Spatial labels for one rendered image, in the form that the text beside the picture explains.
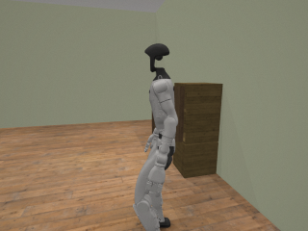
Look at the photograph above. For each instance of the robot right forearm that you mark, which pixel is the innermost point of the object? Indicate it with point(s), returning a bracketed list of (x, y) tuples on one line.
[(156, 132)]

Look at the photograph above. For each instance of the right robot foot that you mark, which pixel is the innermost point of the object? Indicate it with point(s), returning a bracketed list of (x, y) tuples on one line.
[(165, 223)]

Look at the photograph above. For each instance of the right robot hand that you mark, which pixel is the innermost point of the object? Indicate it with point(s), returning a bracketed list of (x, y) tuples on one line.
[(151, 140)]

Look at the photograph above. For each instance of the robot left shin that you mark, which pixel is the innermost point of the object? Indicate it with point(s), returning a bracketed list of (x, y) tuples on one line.
[(147, 216)]

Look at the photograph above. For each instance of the left robot hand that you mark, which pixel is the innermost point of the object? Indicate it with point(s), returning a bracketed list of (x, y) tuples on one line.
[(157, 175)]

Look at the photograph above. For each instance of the robot left forearm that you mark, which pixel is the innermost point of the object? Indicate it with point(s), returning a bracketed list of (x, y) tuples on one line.
[(168, 135)]

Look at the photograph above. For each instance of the left robot upper arm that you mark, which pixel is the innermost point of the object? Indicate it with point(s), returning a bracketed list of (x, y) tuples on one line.
[(162, 91)]

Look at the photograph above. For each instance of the cupboard door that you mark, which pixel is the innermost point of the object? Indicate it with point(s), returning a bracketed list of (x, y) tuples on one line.
[(179, 106)]

